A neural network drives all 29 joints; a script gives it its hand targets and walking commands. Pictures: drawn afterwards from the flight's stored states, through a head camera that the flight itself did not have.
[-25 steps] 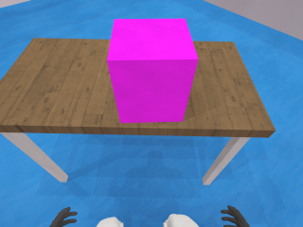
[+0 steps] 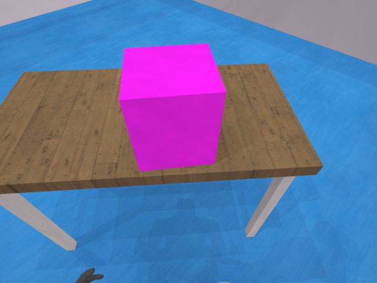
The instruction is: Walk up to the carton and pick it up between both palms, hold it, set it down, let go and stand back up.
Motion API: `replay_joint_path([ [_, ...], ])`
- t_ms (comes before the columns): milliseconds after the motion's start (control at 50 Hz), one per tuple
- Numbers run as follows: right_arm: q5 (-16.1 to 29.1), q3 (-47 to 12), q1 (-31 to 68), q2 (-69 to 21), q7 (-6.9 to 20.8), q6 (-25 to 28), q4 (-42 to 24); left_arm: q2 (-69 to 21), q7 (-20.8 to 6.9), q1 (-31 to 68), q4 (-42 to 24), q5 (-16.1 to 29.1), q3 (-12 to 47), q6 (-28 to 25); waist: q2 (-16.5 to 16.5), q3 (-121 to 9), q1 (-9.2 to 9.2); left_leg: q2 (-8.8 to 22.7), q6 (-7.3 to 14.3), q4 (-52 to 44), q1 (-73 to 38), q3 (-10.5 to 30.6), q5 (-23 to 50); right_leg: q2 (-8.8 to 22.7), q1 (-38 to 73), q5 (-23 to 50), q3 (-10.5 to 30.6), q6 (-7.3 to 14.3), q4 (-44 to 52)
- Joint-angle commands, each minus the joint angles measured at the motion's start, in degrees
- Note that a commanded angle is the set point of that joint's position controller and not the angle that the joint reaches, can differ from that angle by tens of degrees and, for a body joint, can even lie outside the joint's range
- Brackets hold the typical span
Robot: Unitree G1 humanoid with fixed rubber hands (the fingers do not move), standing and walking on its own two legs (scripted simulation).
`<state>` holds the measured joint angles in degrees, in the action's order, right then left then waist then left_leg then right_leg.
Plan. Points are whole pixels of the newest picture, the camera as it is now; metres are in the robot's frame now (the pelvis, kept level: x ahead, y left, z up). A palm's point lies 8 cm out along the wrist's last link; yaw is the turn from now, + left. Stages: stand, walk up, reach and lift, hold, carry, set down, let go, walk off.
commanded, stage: walk up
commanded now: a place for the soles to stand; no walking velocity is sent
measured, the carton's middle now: (172, 109) +0.51 +0.03 +0.07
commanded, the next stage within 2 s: none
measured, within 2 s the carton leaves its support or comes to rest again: neither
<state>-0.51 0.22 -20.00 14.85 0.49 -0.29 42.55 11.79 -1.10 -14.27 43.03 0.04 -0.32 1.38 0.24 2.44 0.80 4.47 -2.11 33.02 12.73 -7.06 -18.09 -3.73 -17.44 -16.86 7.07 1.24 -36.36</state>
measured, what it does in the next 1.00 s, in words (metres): shifts its weight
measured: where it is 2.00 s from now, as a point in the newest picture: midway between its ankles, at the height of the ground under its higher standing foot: outside the picture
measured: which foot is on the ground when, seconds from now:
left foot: down 0.00-1.00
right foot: down 0.00-1.00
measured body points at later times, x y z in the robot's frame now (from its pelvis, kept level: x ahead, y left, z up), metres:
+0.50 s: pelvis +0.01 +0.02 +0.00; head +0.02 +0.00 +0.45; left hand +0.13 +0.26 -0.12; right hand +0.07 -0.25 -0.13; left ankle -0.01 +0.14 -0.73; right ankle +0.03 -0.10 -0.73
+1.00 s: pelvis +0.04 +0.05 -0.01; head +0.06 +0.05 +0.44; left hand +0.17 +0.29 -0.13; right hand +0.05 -0.21 -0.15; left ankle +0.00 +0.14 -0.72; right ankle +0.03 -0.09 -0.73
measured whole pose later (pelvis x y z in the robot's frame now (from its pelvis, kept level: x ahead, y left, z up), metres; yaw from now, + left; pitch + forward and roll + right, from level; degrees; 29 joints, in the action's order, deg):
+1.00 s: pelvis +0.04 +0.05 -0.01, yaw -6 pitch -2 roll -1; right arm -0.7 -0.3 -22.5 15.2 0.1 -1.5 43.6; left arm 12.1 0.2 -16.4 41.5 -1.5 -0.9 0.3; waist 1.6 3.8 1.3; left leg 2.5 1.4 42.9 12.4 -8.6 -26.0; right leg -2.2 -16.4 -22.0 6.7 -1.1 -40.1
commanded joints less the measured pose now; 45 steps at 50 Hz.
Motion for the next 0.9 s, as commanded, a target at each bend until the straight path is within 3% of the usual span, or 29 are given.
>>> replay_joint_path([
  [0, 0.1, 2.7, -0.5, 9.8, -0.6, 1.6, -6.4, 11.0, 0.7, 0.8, -6.7, 0.0, -3.0, -1.9, -1.9, -2.6, -0.57, 4.5, 4.7, -6.1, -1.8, 5.2, 4.9, 5.6, -1.4, 10.2, 7.9, 1.9, 8.8],
  [420, 0.1, 2.8, 1.8, 11.2, -0.8, 0.3, -6.3, 11.7, 1.0, 0.0, -6.8, -0.1, -3.2, -1.8, -0.7, -2.3, -0.1, 6.3, 6.0, -5.3, -4.7, 3.0, 5.4, 3.5, -3.4, 13.7, 8.2, 1.7, 5.5],
  [560, 0.1, 2.7, 1.7, 11.2, -0.8, 0.0, -5.9, 12.3, 1.2, -0.4, -6.7, 0.0, -3.4, -1.8, -1.9, -2.4, 0.09, 5.4, 5.7, -4.1, -6.2, 2.4, 5.7, 3.5, -4.7, 13.5, 9.5, 2.1, 6.3],
  [580, -0.8, 3.1, 0.2, 11.3, -0.5, -0.2, -5.5, 11.8, 1.5, -4.2, -6.8, -1.1, -4.1, -2.2, -0.4, -3.8, -0.53, 3.5, 5.8, -1.1, -5.0, 1.0, -2.7, 4.3, -2.6, 2.3, 11.9, 3.0, 7.2],
  [620, -1.1, 2.8, 0.9, 9.0, -0.2, -0.6, -6.2, 14.3, 1.8, -4.9, -6.6, -1.4, -5.1, -2.3, -5.7, 0.4, -1.07, -0.5, 4.2, 3.4, 1.5, 1.8, -10.6, 8.3, -3.8, -12.3, 22.5, 6.5, 14.3],
  [640, -1.2, 2.8, 0.6, 8.6, -0.1, -0.5, -6.5, 15.1, 2.0, -4.3, -6.8, -1.4, -5.3, -2.2, -7.5, 2.7, -0.97, -1.7, 3.6, 4.2, 4.5, 2.7, -11.3, 10.2, -3.9, -14.6, 27.3, 8.2, 16.4],
  [660, -1.2, 2.8, 0.0, 8.7, -0.1, -0.2, -6.7, 15.3, 2.2, -3.8, -7.1, -1.5, -5.4, -2.1, -7.9, 3.9, -0.72, -1.9, 3.4, 3.6, 5.8, 3.8, -10.8, 11.2, -4.0, -13.7, 29.1, 9.0, 16.7],
  [700, -1.0, 2.7, -3.4, 8.6, -0.2, 1.0, -6.0, 14.4, 2.4, -0.5, -8.2, -1.7, -4.8, -2.0, -8.6, 2.2, 1.41, -0.5, 4.1, -1.7, 2.4, 5.9, -5.3, 10.1, -4.7, -7.7, 24.6, 7.4, 13.7],
  [720, -1.0, 3.0, -4.7, 9.5, -0.2, 1.7, -5.4, 12.9, 2.2, 1.0, -8.7, -1.6, -4.2, -2.0, -7.6, 0.3, 2.21, 1.2, 5.0, -5.0, -2.6, 7.2, -1.5, 7.8, -6.7, -3.4, 19.1, 5.1, 10.8],
  [740, -0.9, 3.4, -5.0, 11.4, -0.3, 2.3, -5.0, 10.5, 2.0, 1.8, -9.3, -1.3, -3.4, -2.1, -4.5, -0.4, 2.54, 4.4, 6.7, -8.3, -7.6, 10.2, 2.7, 4.1, -10.0, 2.6, 12.1, 2.1, 5.1],
  [760, -0.7, 4.1, -5.3, 13.7, -0.6, 2.6, -4.3, 8.2, 1.8, 1.0, -9.1, -1.1, -2.7, -2.2, 0.4, -1.5, 2.16, 9.7, 9.7, -11.5, -10.5, 15.7, 5.4, 0.1, -11.6, 6.0, 3.9, -0.8, -3.7],
  [780, -0.9, 4.3, -5.2, 14.2, -0.9, 2.5, -3.9, 7.5, 2.0, -0.3, -8.6, -1.5, -2.4, -2.1, 1.2, -0.9, 1.83, 14.9, 13.0, -12.0, -10.6, 18.5, 12.1, 0.4, -10.9, 1.6, -0.7, -1.9, -6.6],
  [800, -1.0, 3.9, -5.0, 13.7, -1.1, 2.3, -3.9, 7.3, 2.2, -0.6, -8.3, -1.8, -2.3, -2.1, 0.7, -0.1, 1.69, 16.6, 14.5, -11.0, -10.1, 18.5, 20.1, 1.6, -9.8, -2.3, -2.1, -2.0, -6.4],
  [840, -0.6, 3.3, -4.3, 13.3, -1.1, 1.7, -3.8, 6.5, 2.2, -0.3, -8.5, -1.8, -2.2, -2.5, 2.8, 1.2, 1.2, 14.5, 13.0, -8.3, -6.8, 13.4, 29.7, 3.1, -5.7, -0.9, -2.3, -0.8, -2.0],
  [880, 0.4, 2.6, -2.3, 12.9, -0.9, 1.0, -4.5, 8.1, 1.8, -3.0, -8.2, -2.0, -3.0, -3.1, 3.1, 0.2, -0.77, 7.5, 7.9, -1.7, 1.8, 5.3, 29.0, 5.1, 6.1, 19.2, 1.9, 1.6, 3.4],
])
